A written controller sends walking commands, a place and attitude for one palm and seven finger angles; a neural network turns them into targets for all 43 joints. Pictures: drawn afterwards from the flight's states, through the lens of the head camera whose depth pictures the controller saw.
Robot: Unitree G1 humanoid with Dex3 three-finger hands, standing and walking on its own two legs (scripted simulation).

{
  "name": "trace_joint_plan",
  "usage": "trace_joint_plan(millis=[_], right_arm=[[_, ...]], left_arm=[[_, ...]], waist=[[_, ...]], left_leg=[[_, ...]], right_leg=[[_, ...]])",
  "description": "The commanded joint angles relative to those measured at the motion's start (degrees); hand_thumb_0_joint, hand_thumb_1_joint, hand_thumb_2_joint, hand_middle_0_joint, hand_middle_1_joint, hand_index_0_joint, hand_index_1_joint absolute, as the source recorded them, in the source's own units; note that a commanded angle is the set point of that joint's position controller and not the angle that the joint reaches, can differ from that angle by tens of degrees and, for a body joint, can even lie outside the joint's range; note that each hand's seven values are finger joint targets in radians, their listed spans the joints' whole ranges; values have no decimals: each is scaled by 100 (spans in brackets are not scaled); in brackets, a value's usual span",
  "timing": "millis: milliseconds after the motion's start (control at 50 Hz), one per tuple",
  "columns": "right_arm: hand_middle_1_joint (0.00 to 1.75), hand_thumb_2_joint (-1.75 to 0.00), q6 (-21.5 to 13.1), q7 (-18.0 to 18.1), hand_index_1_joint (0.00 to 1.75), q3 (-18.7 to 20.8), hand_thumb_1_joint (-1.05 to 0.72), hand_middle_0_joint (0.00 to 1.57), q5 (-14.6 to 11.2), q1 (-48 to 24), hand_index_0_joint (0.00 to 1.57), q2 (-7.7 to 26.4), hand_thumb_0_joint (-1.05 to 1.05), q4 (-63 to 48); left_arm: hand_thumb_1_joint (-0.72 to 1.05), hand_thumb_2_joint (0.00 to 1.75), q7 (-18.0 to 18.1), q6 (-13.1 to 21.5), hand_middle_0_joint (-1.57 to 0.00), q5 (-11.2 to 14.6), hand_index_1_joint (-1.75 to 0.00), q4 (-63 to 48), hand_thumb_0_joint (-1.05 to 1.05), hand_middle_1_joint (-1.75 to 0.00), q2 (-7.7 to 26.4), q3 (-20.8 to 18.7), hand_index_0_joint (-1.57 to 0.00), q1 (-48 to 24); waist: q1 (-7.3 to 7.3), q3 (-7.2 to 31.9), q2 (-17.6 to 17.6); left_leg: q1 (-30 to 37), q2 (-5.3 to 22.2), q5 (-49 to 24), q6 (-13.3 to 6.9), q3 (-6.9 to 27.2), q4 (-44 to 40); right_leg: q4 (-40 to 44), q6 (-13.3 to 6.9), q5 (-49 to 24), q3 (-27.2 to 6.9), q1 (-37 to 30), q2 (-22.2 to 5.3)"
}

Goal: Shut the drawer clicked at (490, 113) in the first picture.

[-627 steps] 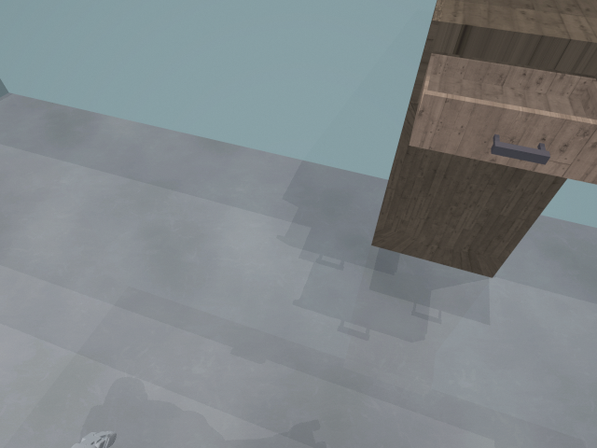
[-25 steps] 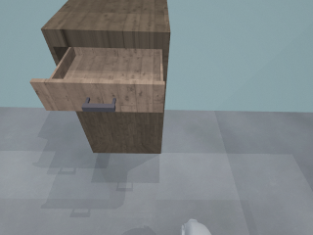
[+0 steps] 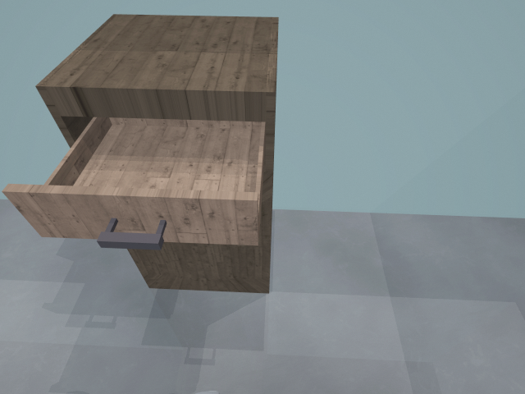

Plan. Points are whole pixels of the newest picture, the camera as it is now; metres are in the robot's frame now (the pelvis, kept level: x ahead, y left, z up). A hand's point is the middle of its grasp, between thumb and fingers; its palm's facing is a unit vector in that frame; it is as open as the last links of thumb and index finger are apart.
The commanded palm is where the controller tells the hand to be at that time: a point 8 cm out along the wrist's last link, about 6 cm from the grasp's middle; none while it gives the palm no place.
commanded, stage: come to a stop and stand still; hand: left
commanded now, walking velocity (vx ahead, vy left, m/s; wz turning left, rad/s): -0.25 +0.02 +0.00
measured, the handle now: (134, 232) +0.38 +0.28 -0.01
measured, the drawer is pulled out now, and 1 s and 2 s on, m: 0.23 0.23 0.23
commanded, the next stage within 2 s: look again from close up in 1.00 s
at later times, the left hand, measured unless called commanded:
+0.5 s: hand out of the picture +0.00 +0.18 -0.17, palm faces +0.03 -0.96 -0.29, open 7.4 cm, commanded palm none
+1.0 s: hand out of the picture -0.05 +0.12 -0.18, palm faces +0.04 -0.98 -0.19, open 7.3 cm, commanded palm none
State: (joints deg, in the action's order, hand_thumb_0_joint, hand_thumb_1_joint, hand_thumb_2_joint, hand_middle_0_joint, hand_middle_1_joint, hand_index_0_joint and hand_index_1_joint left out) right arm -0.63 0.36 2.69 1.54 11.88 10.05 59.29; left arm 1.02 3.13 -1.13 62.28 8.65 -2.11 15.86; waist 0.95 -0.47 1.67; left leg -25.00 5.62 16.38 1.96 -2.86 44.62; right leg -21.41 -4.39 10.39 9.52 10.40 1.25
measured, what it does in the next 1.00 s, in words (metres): steps on the spot: left foot, then right foot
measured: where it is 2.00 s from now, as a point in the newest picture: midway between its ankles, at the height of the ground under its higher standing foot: outside the picture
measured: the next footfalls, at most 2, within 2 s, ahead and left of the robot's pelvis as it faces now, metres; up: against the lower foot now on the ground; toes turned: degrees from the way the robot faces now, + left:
left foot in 0.08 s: +0.11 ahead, +0.14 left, +0.00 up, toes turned +4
right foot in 0.44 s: +0.05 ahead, -0.10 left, +0.00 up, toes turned -5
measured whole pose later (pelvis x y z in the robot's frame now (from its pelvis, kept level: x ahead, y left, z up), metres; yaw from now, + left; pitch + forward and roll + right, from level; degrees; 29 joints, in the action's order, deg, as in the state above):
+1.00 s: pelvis -0.05 -0.05 +0.00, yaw -1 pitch -2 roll +0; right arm 1.1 1.7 0.8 1.4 20.6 6.8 66.9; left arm 1.8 -0.4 -0.4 65.0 7.6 -1.3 16.0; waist -0.4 -1.3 0.9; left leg -10.1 4.1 11.6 2.9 -0.2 23.9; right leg -23.8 -3.8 11.3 5.0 10.6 2.3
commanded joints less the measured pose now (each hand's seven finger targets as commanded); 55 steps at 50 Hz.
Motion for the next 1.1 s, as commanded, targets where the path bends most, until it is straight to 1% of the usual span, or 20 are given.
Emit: trace_joint_plan(millis=[0,40,60,140,240,300,380,400,420,440,460,520,600,640,680,720,840,960,1060,1080], right_arm=[[30,-90,-43,58,30,-120,-90,20,-82,443,20,-9,0,52],[30,-90,-70,99,30,-85,-90,20,-114,519,20,188,0,153],[30,-90,-94,132,30,-50,-90,20,-105,464,20,404,0,98],[30,-90,34,252,30,29,-90,20,-127,166,20,682,0,-4],[30,-90,112,290,30,189,-90,20,-47,-197,20,818,0,-243],[30,-90,128,227,30,233,-90,20,-25,-279,20,847,0,-310],[30,-90,155,134,30,226,-90,20,-70,-374,20,747,0,-278],[30,-90,169,105,30,209,-90,20,-117,-289,20,517,0,-304],[30,-90,207,57,30,144,-90,20,-155,-272,20,193,0,-383],[30,-90,278,31,30,126,-90,20,-118,-386,20,206,0,-422],[30,-90,327,37,30,133,-90,20,-75,-466,20,248,0,-386],[30,-90,278,46,30,91,-90,20,-82,39,20,230,0,-43],[30,-90,146,111,30,-36,-90,20,-87,424,20,138,0,224],[30,-90,51,152,30,-87,-90,20,-90,538,20,226,0,368],[30,-90,25,202,30,-112,-90,20,-60,608,20,314,0,436],[30,-90,26,181,30,-144,-90,20,-77,610,20,235,0,530],[30,-90,113,161,30,-135,-90,20,-49,970,20,130,0,625],[30,-90,118,165,30,-123,-90,20,-40,1299,20,3,0,623],[30,-90,60,183,30,-133,-90,20,-49,1373,20,-58,0,608],[30,-90,-29,93,30,-144,-90,20,-40,494,20,203,0,245]], left_arm=[[90,90,71,-8,-20,33,-30,-82,0,-30,651,-62,-20,247],[90,90,101,-83,-20,58,-30,-15,0,-30,553,-16,-20,330],[90,90,143,-141,-20,69,-30,-54,0,-30,420,-3,-20,483],[90,90,155,-360,-20,72,-30,-128,0,-30,520,-22,-20,548],[90,90,140,-467,-20,22,-30,-251,0,-30,427,-135,-20,550],[90,90,125,-470,-20,17,-30,-368,0,-30,295,-127,-20,532],[90,90,107,-382,-20,-2,-30,-224,0,-30,316,-74,-20,953],[90,90,120,-336,-20,-42,-30,-235,0,-30,586,-85,-20,897],[90,90,124,-306,-20,-54,-30,-341,0,-30,972,-107,-20,512],[90,90,107,-309,-20,-35,-30,-488,0,-30,1131,-129,-20,167],[90,90,116,-301,-20,-45,-30,-547,0,-30,1113,-152,-20,-68],[90,90,107,-280,-20,-15,-30,-499,0,-30,886,-101,-20,-334],[90,90,111,-239,-20,44,-30,-285,0,-30,778,-64,-20,-92],[90,90,100,-237,-20,84,-30,-185,0,-30,631,-13,-20,25],[90,90,100,-219,-20,95,-30,-114,0,-30,585,-21,-20,112],[90,90,101,-253,-20,114,-30,-36,0,-30,684,-31,-20,-1],[90,90,96,-281,-20,80,-30,34,0,-30,656,-36,-20,16],[90,90,103,-282,-20,66,-30,29,0,-30,511,-50,-20,198],[90,90,100,-257,-20,67,-30,93,0,-30,373,-33,-20,392],[90,90,322,-66,-20,-36,-30,200,0,-30,547,38,-20,924]], waist=[[-67,85,-580],[-97,141,-381],[-24,154,49],[10,-43,1163],[-24,321,479],[-53,520,576],[129,479,478],[81,282,-250],[-104,-74,-1235],[-70,-244,-1434],[-43,-489,-1599],[-206,-505,-1020],[-159,-265,-683],[-58,-289,-344],[4,-185,-291],[7,-73,282],[-57,-628,-379],[-127,-690,-386],[-106,-643,-244],[238,-927,-297]], left_leg=[[1020,-176,-453,52,45,-1395],[1791,64,-2159,-42,212,-2148],[2040,484,-3523,-230,443,-2007],[1680,1194,-4525,-964,1005,-2551],[1813,1455,-4334,-1421,1066,-2343],[1696,1273,-3351,-1287,903,-2384],[993,735,-1260,-796,702,-2129],[698,302,-570,-466,456,-1634],[381,-244,377,-104,30,-1282],[815,-314,712,-49,36,-882],[788,-293,805,-102,247,-429],[811,-303,449,-148,281,-133],[1393,-235,-297,-105,249,-1672],[1648,68,-1248,-201,608,-2260],[1592,108,-1320,-201,538,-2197],[1419,77,-1035,-161,513,-2398],[1293,-98,-166,-122,346,-2431],[1303,-157,-44,-167,307,-2309],[1215,-134,-101,-191,365,-2405],[461,-208,178,13,24,-1028]], right_leg=[[302,-355,-2379,-956,-69,-1468],[-237,38,-2126,-765,188,-1137],[-378,231,-1600,-732,400,-966],[-1499,520,1161,-479,435,-504],[-3337,549,2117,-976,1190,-394],[-3005,584,1964,-858,1067,-415],[-666,560,545,-583,-68,-369],[166,455,171,-1182,-120,-730],[577,66,295,-2162,334,-1622],[945,-290,821,-2368,1221,-1979],[1041,-408,1057,-2451,1531,-1870],[668,-420,262,-1860,1156,-1487],[222,-187,-368,-1552,613,-1278],[87,116,-168,-1302,571,-876],[196,226,-427,-1337,266,-770],[203,226,-206,-1256,-74,-791],[888,216,1419,-1456,420,-836],[995,213,1852,-1530,801,-846],[788,220,1494,-1446,739,-772],[725,628,-905,-1973,454,-1160]])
